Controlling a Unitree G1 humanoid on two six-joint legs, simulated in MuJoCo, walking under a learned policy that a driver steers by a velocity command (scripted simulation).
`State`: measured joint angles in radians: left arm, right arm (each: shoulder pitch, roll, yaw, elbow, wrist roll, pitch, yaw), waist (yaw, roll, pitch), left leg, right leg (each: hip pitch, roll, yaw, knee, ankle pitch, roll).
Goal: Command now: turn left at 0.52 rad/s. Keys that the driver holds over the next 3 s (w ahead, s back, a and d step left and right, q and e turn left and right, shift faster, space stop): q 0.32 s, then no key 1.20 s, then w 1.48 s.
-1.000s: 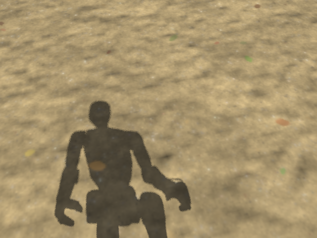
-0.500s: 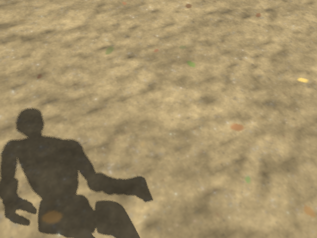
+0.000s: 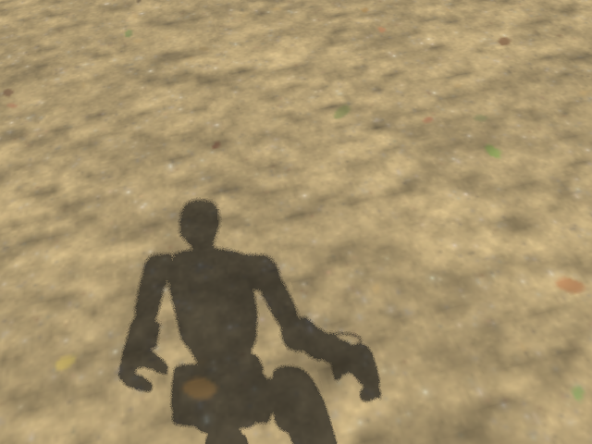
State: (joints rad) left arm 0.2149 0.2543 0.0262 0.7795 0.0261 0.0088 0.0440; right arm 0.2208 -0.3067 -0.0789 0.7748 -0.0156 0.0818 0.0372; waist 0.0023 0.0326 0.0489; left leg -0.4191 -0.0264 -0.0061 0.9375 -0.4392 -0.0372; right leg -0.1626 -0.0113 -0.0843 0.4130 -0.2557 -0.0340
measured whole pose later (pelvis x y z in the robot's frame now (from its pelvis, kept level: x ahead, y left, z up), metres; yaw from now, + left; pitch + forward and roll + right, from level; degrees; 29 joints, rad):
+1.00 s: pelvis +0.00 +0.01 +0.00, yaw +17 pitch -2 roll +0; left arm 0.18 0.24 -0.01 0.85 0.01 0.00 0.02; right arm 0.23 -0.26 0.00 0.91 -0.01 0.02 -0.02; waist -0.01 0.00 0.04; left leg -0.13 -0.05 -0.10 0.40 -0.23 0.01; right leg -0.17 0.03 0.00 0.42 -0.22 -0.04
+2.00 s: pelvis +0.10 +0.08 +0.00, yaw +17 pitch +1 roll +0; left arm 0.19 0.24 0.05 1.01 0.04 -0.04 -0.04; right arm 0.49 -0.18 -0.01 1.12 -0.02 -0.09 -0.01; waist -0.03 -0.03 -0.01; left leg 0.02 -0.06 0.01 0.24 -0.27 0.07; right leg -0.54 -0.04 -0.04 1.00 -0.24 -0.06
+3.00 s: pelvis +0.64 +0.26 +0.00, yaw +17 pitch -1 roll +1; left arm 0.23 0.21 0.05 0.96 0.04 -0.05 -0.02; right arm 0.34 -0.20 -0.05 1.05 -0.02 -0.09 0.00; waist 0.00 -0.03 0.04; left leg -0.14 -0.08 0.11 0.31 -0.17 0.11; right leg -0.53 -0.08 0.01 1.09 -0.25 -0.06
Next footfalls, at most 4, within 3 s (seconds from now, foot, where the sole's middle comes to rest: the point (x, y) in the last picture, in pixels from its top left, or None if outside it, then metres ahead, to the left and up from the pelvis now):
0.14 left None -0.01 0.13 -0.78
0.64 right None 0.07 -0.07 -0.78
2.22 right None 0.41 0.08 -0.78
2.78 left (189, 367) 0.66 0.32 -0.78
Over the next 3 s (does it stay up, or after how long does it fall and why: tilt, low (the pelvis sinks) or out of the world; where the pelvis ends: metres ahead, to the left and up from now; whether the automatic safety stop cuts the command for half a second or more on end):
stays up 0.64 0.26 0.00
